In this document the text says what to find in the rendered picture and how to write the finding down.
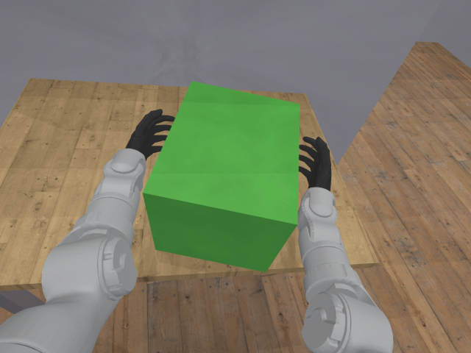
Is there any left robot upper arm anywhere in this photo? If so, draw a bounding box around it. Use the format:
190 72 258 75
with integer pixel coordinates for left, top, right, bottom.
0 235 138 353

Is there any table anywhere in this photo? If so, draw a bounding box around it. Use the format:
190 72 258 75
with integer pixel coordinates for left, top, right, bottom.
0 78 379 314

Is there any left robot forearm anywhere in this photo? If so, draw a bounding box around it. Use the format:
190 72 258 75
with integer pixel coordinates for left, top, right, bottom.
42 149 146 298

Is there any right robot hand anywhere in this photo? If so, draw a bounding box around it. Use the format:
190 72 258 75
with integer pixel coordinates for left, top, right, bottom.
299 137 331 191

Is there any carton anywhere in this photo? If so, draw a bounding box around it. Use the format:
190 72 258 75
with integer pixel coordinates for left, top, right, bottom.
143 81 300 272

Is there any right robot forearm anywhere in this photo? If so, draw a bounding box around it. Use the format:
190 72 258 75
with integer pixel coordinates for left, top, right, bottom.
297 187 379 309

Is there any right robot upper arm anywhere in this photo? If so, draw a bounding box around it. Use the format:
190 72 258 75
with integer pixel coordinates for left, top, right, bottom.
302 290 393 353

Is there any left robot hand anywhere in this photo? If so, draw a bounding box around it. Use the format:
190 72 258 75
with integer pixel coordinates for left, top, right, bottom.
126 109 175 160

